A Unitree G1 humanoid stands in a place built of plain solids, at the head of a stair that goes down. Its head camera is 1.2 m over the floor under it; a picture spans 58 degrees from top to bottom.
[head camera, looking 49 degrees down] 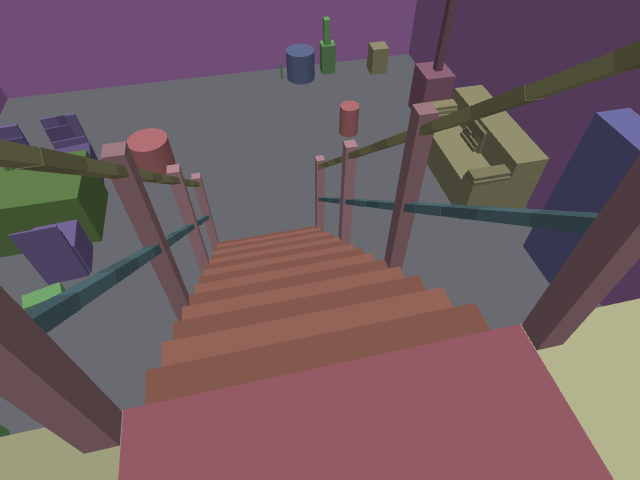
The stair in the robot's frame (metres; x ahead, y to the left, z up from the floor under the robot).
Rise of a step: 0.18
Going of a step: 0.20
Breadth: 1.20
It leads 13 degrees to the left of straight ahead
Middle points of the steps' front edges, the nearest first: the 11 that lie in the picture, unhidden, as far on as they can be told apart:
0.56 -0.05 0.00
0.76 0.00 -0.18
0.95 0.05 -0.36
1.15 0.09 -0.54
1.35 0.14 -0.73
1.54 0.18 -0.91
1.74 0.23 -1.09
1.94 0.27 -1.27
2.14 0.32 -1.45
2.33 0.36 -1.64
2.53 0.41 -1.82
